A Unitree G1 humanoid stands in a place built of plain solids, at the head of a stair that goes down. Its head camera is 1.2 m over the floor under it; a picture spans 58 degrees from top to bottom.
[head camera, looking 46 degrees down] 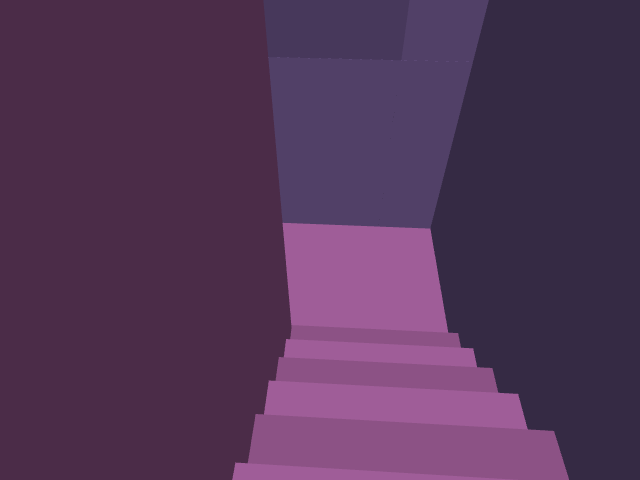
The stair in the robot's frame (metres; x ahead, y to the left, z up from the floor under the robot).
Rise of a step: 0.21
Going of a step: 0.24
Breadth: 1.15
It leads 3 degrees to the right of straight ahead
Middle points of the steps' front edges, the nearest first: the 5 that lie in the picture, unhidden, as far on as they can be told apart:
0.63 -0.33 -0.42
0.86 -0.34 -0.64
1.10 -0.36 -0.85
1.34 -0.37 -1.06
1.57 -0.38 -1.27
